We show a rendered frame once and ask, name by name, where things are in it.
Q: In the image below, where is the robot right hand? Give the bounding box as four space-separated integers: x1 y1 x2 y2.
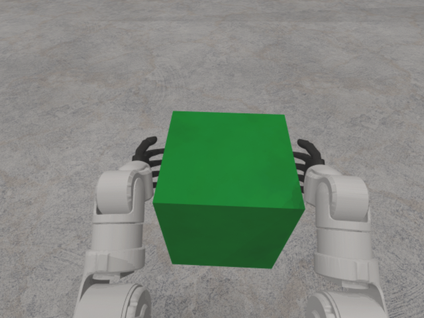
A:
293 139 325 193

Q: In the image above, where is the robot left forearm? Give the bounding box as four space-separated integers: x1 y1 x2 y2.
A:
73 160 154 318

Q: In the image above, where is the carton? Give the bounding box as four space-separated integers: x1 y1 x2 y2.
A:
152 111 305 269

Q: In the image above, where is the robot right forearm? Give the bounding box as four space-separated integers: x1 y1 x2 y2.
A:
303 164 389 318

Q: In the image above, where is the robot left hand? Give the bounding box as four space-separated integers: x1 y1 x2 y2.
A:
132 136 164 188

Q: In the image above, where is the left robot upper arm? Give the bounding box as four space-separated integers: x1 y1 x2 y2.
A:
74 284 151 318

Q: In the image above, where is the right robot upper arm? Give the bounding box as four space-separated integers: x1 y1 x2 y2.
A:
306 290 387 318

